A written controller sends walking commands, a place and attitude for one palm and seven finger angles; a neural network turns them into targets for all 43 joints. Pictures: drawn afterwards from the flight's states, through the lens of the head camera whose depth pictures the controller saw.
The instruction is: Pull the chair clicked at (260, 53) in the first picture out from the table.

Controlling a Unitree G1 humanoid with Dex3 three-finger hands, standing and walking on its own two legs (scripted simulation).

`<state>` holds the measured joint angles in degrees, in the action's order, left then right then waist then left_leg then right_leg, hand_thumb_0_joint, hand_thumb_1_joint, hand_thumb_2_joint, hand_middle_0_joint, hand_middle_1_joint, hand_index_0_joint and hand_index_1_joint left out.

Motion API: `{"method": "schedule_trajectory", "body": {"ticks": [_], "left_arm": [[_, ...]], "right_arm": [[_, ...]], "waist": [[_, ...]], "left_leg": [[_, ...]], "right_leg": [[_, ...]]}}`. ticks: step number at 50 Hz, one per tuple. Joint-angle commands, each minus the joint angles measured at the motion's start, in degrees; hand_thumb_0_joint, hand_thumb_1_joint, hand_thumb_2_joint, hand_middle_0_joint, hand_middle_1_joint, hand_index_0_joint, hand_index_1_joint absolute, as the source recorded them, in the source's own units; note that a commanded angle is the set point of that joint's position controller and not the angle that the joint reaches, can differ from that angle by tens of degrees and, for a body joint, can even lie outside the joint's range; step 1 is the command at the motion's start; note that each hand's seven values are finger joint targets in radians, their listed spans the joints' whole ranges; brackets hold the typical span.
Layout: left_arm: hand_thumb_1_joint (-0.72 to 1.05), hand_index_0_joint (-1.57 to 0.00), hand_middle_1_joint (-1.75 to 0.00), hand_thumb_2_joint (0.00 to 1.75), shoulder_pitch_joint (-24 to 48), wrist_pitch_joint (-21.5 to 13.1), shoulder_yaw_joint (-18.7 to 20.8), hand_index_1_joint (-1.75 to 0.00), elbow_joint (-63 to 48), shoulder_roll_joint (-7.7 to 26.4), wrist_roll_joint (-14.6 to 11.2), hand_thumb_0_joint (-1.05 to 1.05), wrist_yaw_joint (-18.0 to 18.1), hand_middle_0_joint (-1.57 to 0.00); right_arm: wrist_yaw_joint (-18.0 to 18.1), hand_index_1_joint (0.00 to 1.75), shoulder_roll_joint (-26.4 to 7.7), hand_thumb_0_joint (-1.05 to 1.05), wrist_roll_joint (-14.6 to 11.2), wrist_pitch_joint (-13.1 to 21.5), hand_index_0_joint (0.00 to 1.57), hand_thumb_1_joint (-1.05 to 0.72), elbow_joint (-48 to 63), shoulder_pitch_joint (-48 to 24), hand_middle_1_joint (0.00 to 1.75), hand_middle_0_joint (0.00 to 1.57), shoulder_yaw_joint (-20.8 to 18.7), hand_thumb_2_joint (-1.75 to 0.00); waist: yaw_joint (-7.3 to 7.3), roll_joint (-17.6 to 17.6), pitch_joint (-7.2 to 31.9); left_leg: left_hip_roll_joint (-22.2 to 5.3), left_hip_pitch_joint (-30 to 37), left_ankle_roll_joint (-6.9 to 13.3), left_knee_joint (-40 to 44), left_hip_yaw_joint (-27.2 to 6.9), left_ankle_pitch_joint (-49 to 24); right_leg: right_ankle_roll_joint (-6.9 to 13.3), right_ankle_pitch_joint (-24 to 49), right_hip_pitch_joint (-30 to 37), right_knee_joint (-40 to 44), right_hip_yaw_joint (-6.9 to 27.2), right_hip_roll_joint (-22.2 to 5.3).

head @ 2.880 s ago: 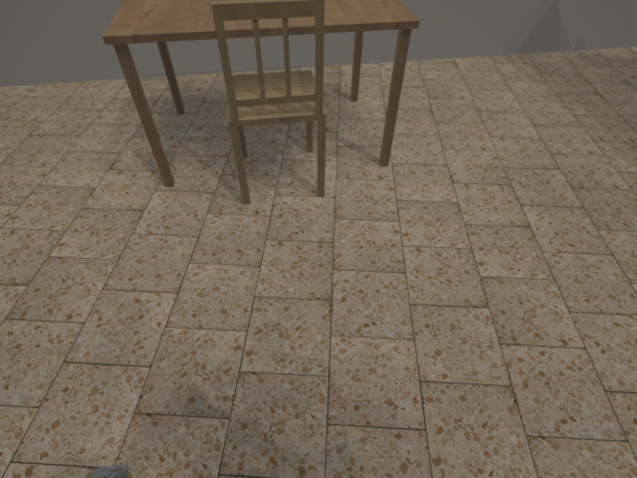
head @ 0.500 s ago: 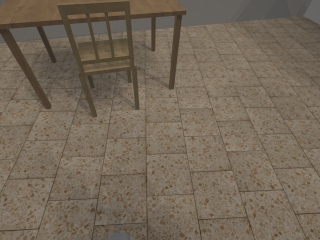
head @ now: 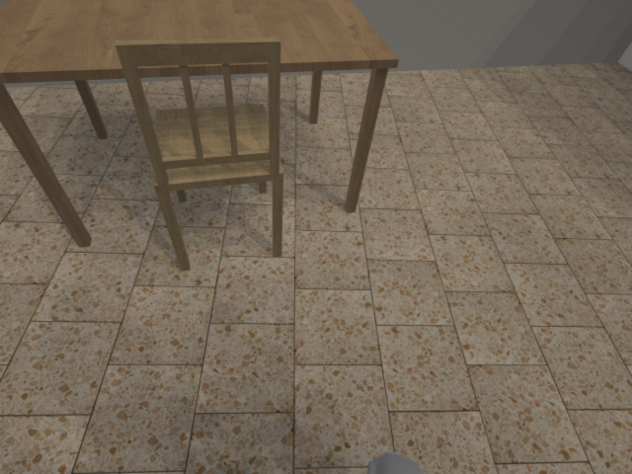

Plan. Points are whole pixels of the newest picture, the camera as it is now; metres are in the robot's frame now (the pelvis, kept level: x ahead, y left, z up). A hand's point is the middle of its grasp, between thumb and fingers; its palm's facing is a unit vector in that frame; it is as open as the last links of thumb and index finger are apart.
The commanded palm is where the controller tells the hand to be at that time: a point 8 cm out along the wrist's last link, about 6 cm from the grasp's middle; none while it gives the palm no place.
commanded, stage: walk to a spot facing it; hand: left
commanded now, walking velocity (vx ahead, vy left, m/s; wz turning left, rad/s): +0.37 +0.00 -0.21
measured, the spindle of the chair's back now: (192, 114) +0.94 +0.39 -0.11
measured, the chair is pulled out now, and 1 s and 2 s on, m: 0.00 0.00 0.00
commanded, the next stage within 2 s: turn to face it in 0.26 s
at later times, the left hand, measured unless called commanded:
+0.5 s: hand (243, 374) +0.30 +0.13 -0.18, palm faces +0.03 -0.98 -0.20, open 7.2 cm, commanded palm none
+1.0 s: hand (220, 348) +0.34 +0.18 -0.17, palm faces +0.24 -0.94 -0.25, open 7.4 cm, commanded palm none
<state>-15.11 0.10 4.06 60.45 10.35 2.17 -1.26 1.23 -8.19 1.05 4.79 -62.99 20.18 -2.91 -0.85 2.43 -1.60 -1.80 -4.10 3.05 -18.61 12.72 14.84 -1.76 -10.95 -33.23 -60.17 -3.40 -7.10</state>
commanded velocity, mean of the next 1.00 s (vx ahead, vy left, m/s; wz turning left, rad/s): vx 0.10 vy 0.00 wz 0.25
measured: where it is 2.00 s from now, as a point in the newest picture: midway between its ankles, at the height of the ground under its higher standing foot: (300, 401)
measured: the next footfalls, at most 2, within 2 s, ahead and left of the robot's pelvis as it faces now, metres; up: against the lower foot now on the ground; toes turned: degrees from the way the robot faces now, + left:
right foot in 0.24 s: +0.27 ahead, -0.16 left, +0.00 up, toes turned -11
left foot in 0.62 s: +0.40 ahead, +0.08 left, +0.00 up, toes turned +14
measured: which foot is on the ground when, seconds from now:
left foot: down 0.00-0.24, up 0.26-0.60, down 0.62-1.00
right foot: up 0.00-0.22, down 0.24-0.64, up 0.66-1.00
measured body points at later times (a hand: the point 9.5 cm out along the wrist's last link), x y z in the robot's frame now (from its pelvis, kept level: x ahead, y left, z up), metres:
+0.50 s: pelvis +0.23 -0.05 -0.01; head +0.24 -0.05 +0.44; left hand +0.30 +0.19 -0.16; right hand +0.25 -0.28 -0.17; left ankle +0.29 +0.08 -0.70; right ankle +0.23 -0.15 -0.75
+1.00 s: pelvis +0.32 -0.03 -0.01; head +0.34 -0.03 +0.44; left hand +0.32 +0.23 -0.16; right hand +0.44 -0.24 -0.16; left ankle +0.36 +0.07 -0.75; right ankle +0.34 -0.17 -0.72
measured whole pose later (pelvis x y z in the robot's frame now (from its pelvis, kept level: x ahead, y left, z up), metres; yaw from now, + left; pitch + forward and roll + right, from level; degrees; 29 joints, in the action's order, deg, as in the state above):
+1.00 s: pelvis +0.32 -0.03 -0.01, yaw +11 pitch +0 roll +0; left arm -12.3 2.2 3.5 55.3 11.5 1.0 1.5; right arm -0.2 -10.1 1.5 -1.4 -55.3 9.3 -2.7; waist 0.3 -0.9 -2.5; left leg 0.9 -18.5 3.2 -26.3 3.0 8.0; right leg -3.4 -24.7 -20.7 -45.1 -2.3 -3.5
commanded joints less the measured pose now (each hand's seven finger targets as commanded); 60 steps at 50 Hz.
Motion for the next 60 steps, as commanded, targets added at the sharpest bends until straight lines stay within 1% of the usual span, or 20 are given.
{"method": "schedule_trajectory", "body": {"ticks": [1,6,10,11,12,13,15,18,28,30,31,32,33,37,45,51,52,54,55,60], "left_arm": [[0.90,-0.20,-0.30,0.90,7.31,-0.95,-0.49,-0.30,-4.68,0.63,-0.37,0.00,-0.59,-0.20],[0.90,-0.20,-0.30,0.90,12.82,-1.52,-0.73,-0.30,-6.01,0.80,-0.68,0.00,-0.60,-0.20],[0.90,-0.20,-0.30,0.90,-5.73,-3.22,0.57,-0.30,-0.62,4.58,-0.18,0.00,-0.02,-0.20],[0.90,-0.20,-0.30,0.90,-13.65,-3.94,1.97,-0.30,1.51,10.04,0.17,0.00,0.84,-0.20],[0.90,-0.20,-0.30,0.90,-18.24,-3.93,3.04,-0.30,2.50,15.64,-0.69,0.00,1.40,-0.20],[0.90,-0.20,-0.30,0.90,-15.38,-3.42,2.97,-0.30,1.73,16.05,-1.66,0.00,1.60,-0.20],[0.90,-0.20,-0.30,0.90,-5.02,-3.49,1.21,-0.30,-0.77,9.88,-1.38,0.00,2.03,-0.20],[0.90,-0.20,-0.30,0.90,0.73,-4.23,-0.53,-0.30,-1.96,4.63,-0.68,0.00,2.49,-0.20],[0.90,-0.20,-0.30,0.90,0.31,-2.36,0.37,-0.30,-3.19,8.07,-0.90,0.00,2.76,-0.20],[0.90,-0.20,-0.30,0.90,-0.54,-1.37,0.56,-0.30,-3.89,7.92,-1.38,0.00,2.67,-0.20],[0.90,-0.20,-0.30,0.90,-2.03,-0.83,0.33,-0.30,-5.32,5.30,-1.95,0.00,2.53,-0.20],[0.90,-0.20,-0.30,0.90,-1.29,-0.61,-0.16,-0.30,-7.05,4.82,-1.72,0.00,2.71,-0.20],[0.90,-0.20,-0.30,0.90,0.86,0.04,-0.10,-0.30,-7.36,4.91,-1.45,0.00,3.02,-0.20],[0.90,-0.20,-0.30,0.90,-0.41,0.40,0.39,-0.30,-5.62,4.89,-1.14,0.00,2.02,-0.20],[0.90,-0.20,-0.30,0.90,0.75,1.44,0.02,-0.30,-7.87,4.15,-1.21,0.00,2.60,-0.20],[0.90,-0.20,-0.30,0.90,-4.07,0.41,-0.28,-0.30,-7.19,4.73,-1.42,0.00,3.08,-0.20],[0.90,-0.20,-0.30,0.90,-4.94,-0.02,-0.21,-0.30,-7.03,5.82,-1.28,0.00,3.30,-0.20],[0.90,-0.20,-0.30,0.90,-2.64,-0.43,0.78,-0.30,-8.66,13.35,-0.47,0.00,3.52,-0.20],[0.90,-0.20,-0.30,0.90,-1.59,-0.49,0.91,-0.30,-9.49,13.15,-0.72,0.00,3.59,-0.20],[0.90,-0.20,-0.30,0.90,-0.02,-1.21,0.17,-0.30,-9.01,9.11,-0.66,0.00,3.34,-0.20]], "right_arm": [[0.39,0.30,-5.93,0.00,0.03,0.89,0.20,-0.90,-0.60,7.98,0.30,0.20,-0.74,-0.90],[0.30,0.30,-6.51,0.00,0.66,0.21,0.20,-0.90,-2.59,10.34,0.30,0.20,-0.61,-0.90],[0.31,0.30,-8.73,0.00,-0.03,-0.11,0.20,-0.90,-2.71,7.28,0.30,0.20,-0.90,-0.90],[-0.45,0.30,-6.32,0.00,-0.78,-0.09,0.20,-0.90,-1.89,8.41,0.30,0.20,-0.54,-0.90],[-0.25,0.30,-2.79,0.00,-1.24,0.20,0.20,-0.90,-0.14,9.74,0.30,0.20,0.07,-0.90],[-0.09,0.30,-3.97,0.00,-1.39,-0.35,0.20,-0.90,0.92,5.12,0.30,0.20,-0.20,-0.90],[-0.43,0.30,-3.20,0.00,-0.37,-1.14,0.20,-0.90,2.16,0.39,0.30,0.20,-0.46,-0.90],[-0.71,0.30,-0.55,0.00,0.36,-3.30,0.20,-0.90,0.31,5.31,0.30,0.20,0.01,-0.90],[-2.15,0.30,-3.04,0.00,0.16,-4.11,0.20,-0.90,6.06,-3.83,0.30,0.20,0.04,-0.90],[-1.96,0.30,-7.57,0.00,0.50,-4.04,0.20,-0.90,5.53,1.15,0.30,0.20,-0.94,-0.90],[-1.55,0.30,-13.44,0.00,1.02,-3.80,0.20,-0.90,6.22,4.43,0.30,0.20,-2.03,-0.90],[-1.00,0.30,-16.25,0.00,0.72,-4.11,0.20,-0.90,6.23,5.93,0.30,0.20,-2.12,-0.90],[-0.33,0.30,-16.49,0.00,0.52,-4.13,0.20,-0.90,6.49,3.08,0.30,0.20,-2.20,-0.90],[-0.03,0.30,-11.91,0.00,0.31,-3.69,0.20,-0.90,10.44,-8.22,0.30,0.20,-1.13,-0.90],[-0.45,0.30,-12.58,0.00,0.37,-5.03,0.20,-0.90,10.56,-7.67,0.30,0.20,-2.17,-0.90],[-0.82,0.30,-11.78,0.00,-0.03,-5.61,0.20,-0.90,10.78,-10.38,0.30,0.20,-2.41,-0.90],[-1.01,0.30,-10.61,0.00,-0.39,-5.58,0.20,-0.90,10.92,-10.39,0.30,0.20,-2.16,-0.90],[-1.62,0.30,-6.11,0.00,-0.78,-5.97,0.20,-0.90,12.81,-10.92,0.30,0.20,-1.34,-0.90],[-1.50,0.30,-8.30,0.00,-0.14,-7.02,0.20,-0.90,12.98,-12.79,0.30,0.20,-1.95,-0.90],[-1.76,0.30,-6.86,0.00,0.02,-7.06,0.20,-0.90,9.46,-8.90,0.30,0.20,-1.56,-0.90]], "waist": [[3.08,-8.54,-4.91],[4.24,-9.75,-6.92],[-5.10,-7.32,3.81],[-7.89,2.48,10.63],[-6.87,12.01,15.59],[-7.01,6.53,12.93],[-2.69,1.64,1.28],[2.95,2.27,-1.48],[1.80,4.53,-2.04],[4.22,-4.33,1.72],[4.95,-19.75,3.67],[5.26,-22.34,5.81],[4.89,-19.87,6.86],[0.82,-10.09,4.42],[2.53,-9.05,4.97],[-0.01,-8.04,4.67],[-0.55,-5.00,4.55],[-0.02,12.74,0.90],[-1.02,14.01,-0.16],[0.68,5.55,-0.19]], "left_leg": [[-14.91,5.00,4.34,8.66,-6.97,-19.59],[-16.07,6.63,3.85,5.71,-4.43,-25.92],[-13.29,2.51,0.53,-19.18,-0.27,-42.87],[-9.42,-12.19,-1.41,-35.46,0.86,-26.41],[-0.45,-26.69,-3.70,-55.64,-2.06,16.89],[-2.63,-29.14,-2.27,-62.39,-9.51,17.50],[-7.16,-31.65,-2.22,-61.86,-12.75,7.80],[-8.26,-24.10,-3.56,-50.72,-11.29,4.18],[-3.73,-15.29,-3.83,-20.25,-5.20,-3.52],[-4.42,-3.83,-2.62,-12.82,-7.86,-16.79],[-15.84,1.28,3.54,-6.71,-24.97,-31.08],[-23.35,-0.16,9.48,-0.07,-35.63,-30.63],[-22.42,-2.14,9.84,1.75,-36.44,-20.89],[-13.97,-9.53,6.00,2.43,-22.95,-12.13],[-13.04,-6.26,7.70,2.88,-24.48,-8.49],[-9.58,-11.01,4.90,-2.48,-23.73,-11.64],[-7.14,-14.45,2.52,-5.95,-22.16,-8.39],[3.43,-22.91,-3.53,-22.24,-11.81,11.04],[2.24,-22.55,-3.33,-31.51,-14.33,14.88],[0.76,-24.51,-4.63,-41.07,-12.65,8.26]], "right_leg": [[0.26,2.54,-6.24,10.86,-2.18,-0.75],[2.81,1.15,-1.24,21.52,-4.27,1.84],[6.44,3.21,26.69,30.20,-6.96,7.00],[9.75,6.43,43.28,31.04,5.31,-3.54],[17.06,17.19,51.97,36.82,29.96,-19.63],[18.78,10.35,44.87,41.41,30.42,-20.60],[14.39,1.38,28.13,44.81,20.76,-16.63],[10.14,6.65,14.90,47.11,5.71,-11.50],[6.20,16.32,20.24,37.19,-6.16,-10.21],[3.06,10.74,16.71,23.66,-8.93,-7.29],[-0.84,-9.61,8.22,10.29,-11.03,-0.13],[-1.37,-30.02,6.45,-3.03,-6.00,3.68],[-0.90,-27.58,3.71,-7.87,-0.15,2.66],[-1.47,-13.70,5.31,-5.64,1.95,0.47],[-1.76,-15.00,8.26,10.50,0.92,2.76],[-0.89,-5.24,20.53,30.53,-0.14,4.75],[-0.45,-1.10,25.11,38.25,1.92,2.69],[8.53,-0.17,22.31,47.17,20.07,-16.48],[10.98,0.65,16.75,48.32,20.72,-17.46],[9.58,10.84,23.62,43.70,7.63,-10.06]]}}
